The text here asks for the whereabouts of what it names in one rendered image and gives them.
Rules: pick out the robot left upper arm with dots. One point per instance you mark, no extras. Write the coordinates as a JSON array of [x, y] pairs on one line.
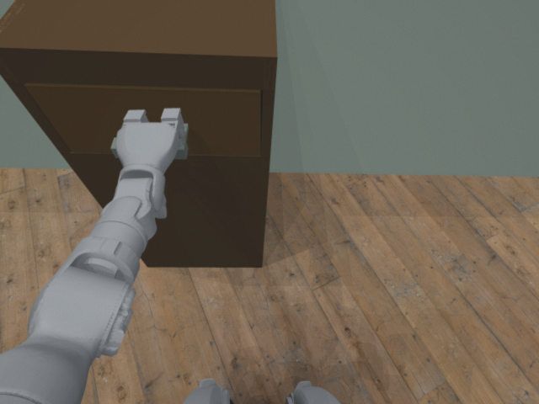
[[84, 315]]

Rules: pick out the robot right shin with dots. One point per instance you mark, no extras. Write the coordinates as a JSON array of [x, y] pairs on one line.
[[302, 385]]

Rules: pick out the cabinet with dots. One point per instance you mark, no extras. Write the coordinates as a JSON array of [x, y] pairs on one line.
[[216, 204]]

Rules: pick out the handle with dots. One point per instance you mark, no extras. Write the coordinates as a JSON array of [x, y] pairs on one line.
[[181, 153]]

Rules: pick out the robot right thigh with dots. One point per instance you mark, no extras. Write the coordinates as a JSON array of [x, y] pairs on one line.
[[311, 395]]

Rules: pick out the robot left forearm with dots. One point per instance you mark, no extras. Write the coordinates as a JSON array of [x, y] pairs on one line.
[[118, 239]]

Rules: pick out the robot left hand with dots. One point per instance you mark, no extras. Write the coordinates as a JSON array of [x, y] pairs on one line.
[[153, 144]]

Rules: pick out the drawer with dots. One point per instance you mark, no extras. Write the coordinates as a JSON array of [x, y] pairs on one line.
[[88, 117]]

